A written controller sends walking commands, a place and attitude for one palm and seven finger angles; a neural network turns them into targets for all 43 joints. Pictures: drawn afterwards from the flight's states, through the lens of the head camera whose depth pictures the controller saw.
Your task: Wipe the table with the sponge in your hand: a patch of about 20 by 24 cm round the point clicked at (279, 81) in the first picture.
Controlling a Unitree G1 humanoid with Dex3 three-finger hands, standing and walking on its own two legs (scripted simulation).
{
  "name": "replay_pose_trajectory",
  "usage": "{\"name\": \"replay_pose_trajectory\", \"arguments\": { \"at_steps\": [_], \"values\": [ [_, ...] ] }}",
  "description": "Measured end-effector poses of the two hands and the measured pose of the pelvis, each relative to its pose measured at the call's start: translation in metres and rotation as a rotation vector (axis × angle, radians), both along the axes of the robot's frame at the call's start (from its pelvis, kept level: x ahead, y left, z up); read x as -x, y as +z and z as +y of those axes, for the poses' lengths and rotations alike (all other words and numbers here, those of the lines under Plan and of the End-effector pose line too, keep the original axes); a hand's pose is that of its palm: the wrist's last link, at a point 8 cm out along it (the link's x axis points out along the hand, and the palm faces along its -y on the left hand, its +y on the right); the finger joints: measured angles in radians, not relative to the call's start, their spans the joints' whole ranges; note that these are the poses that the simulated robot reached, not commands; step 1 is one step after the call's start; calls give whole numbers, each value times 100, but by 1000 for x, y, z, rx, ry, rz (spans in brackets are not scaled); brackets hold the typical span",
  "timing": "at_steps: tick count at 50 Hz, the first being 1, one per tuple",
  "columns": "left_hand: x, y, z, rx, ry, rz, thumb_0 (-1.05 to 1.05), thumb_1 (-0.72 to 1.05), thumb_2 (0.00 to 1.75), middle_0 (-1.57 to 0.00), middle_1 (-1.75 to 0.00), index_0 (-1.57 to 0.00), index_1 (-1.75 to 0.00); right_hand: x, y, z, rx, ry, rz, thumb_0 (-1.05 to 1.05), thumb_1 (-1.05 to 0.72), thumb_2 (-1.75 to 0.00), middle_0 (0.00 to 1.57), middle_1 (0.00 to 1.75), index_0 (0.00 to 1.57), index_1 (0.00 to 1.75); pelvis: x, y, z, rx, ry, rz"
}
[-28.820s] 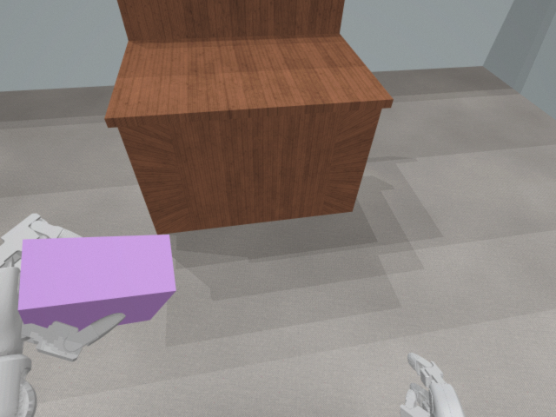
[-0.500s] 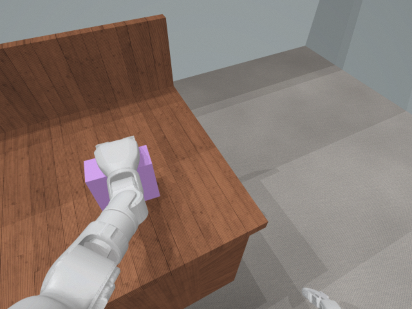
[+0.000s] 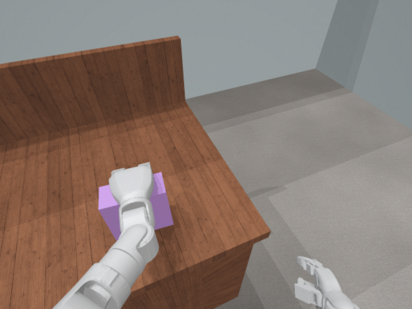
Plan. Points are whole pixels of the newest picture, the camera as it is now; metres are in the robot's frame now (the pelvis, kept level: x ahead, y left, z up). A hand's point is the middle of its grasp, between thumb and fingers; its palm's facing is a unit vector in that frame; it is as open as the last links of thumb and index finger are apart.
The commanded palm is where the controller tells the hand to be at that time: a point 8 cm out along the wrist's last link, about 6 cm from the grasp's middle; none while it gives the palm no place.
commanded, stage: wipe back along the third lane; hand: left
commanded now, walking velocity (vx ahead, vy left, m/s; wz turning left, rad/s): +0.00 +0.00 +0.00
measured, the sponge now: (140, 212) +0.33 +0.20 -0.04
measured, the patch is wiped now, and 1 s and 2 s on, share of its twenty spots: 1.00 1.00 1.00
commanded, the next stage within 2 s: slide back across to the middle lane in 1.42 s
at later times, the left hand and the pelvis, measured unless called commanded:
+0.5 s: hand (142, 211) +0.30 +0.18 +0.02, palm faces -0.01 -0.03 -1.00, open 10.2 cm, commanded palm +0.25 +0.15 +0.05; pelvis -0.02 -0.02 +0.00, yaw -1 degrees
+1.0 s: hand (143, 214) +0.30 +0.17 +0.01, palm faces -0.02 -0.05 -1.00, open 10.2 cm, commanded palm +0.25 +0.15 +0.04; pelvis -0.01 -0.02 +0.00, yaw -1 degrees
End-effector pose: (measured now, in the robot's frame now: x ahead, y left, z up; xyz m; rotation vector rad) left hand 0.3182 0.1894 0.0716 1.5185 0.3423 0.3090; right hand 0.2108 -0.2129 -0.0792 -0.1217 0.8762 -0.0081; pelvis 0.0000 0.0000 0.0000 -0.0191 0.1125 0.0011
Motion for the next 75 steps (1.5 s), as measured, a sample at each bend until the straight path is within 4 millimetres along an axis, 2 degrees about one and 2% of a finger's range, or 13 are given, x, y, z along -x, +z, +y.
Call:
{"name": "replay_pose_trajectory", "arguments": {
  "at_steps": [11, 18, 23, 28, 37, 44, 51, 61, 75],
  "values": [
    [14, -1, -9, -5, -5, 10, 0, -46, 102, -66, -136, -68, -136, 45, -16, -11, -9, -40, 57, 1, -91, -90, 20, 30, 20, 30, 17, 0, -7, -9, -9, -19],
    [21, -1, -13, -6, -11, 7, 0, -46, 102, -66, -137, -68, -137, 60, -20, -25, -9, -67, 64, 1, -91, -90, 20, 30, 20, 30, 21, 0, -13, -13, -16, -23],
    [29, -1, -17, -3, -15, -2, 0, -46, 102, -66, -137, -68, -137, 57, -18, -32, -10, -71, 46, 1, -91, -90, 20, 30, 20, 30, 20, 1, -16, -15, -18, -32],
    [36, -1, -22, -3, -17, -3, 0, -46, 102, -66, -137, -68, -137, 42, -11, -33, -16, -57, 7, 1, -91, -90, 20, 30, 20, 30, 18, 1, -18, -17, -16, -40],
    [36, -3, -23, 6, -8, 8, 0, -46, 102, -66, -137, -68, -137, 10, 2, -25, -24, -14, -65, 1, -91, -90, 20, 30, 20, 30, 14, 1, -21, -18, -12, -38],
    [37, -4, -21, 16, -7, 5, 0, -46, 102, -66, -137, -68, -137, -1, 5, -18, -24, 5, -77, 1, -91, -90, 20, 30, 20, 30, 11, 0, -20, -17, -9, -35],
    [38, -4, -21, 21, -8, -1, 0, -46, 102, -67, -137, -68, -137, 3, 2, -15, -24, 4, -60, 1, -91, -90, 20, 30, 20, 30, 11, -1, -17, -16, -11, -32],
    [38, -4, -21, 17, -11, 2, -1, -47, 102, -67, -137, -68, -137, 20, -6, -14, -25, -9, -26, 1, -91, -90, 20, 30, 20, 30, 16, -3, -14, -17, -13, -31],
    [36, -4, -25, -3, -11, 14, -1, -47, 102, -67, -137, -69, -136, 36, -12, -19, -22, -22, -11, 1, -91, -90, 20, 30, 20, 30, 25, -3, -18, -18, -11, -29]
  ]
}}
